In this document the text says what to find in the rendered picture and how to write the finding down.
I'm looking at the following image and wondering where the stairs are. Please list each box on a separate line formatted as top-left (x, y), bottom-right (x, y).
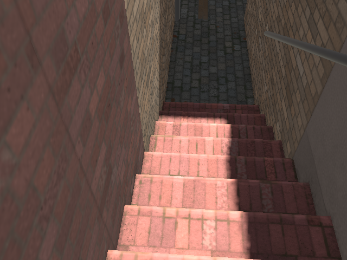
top-left (106, 101), bottom-right (342, 260)

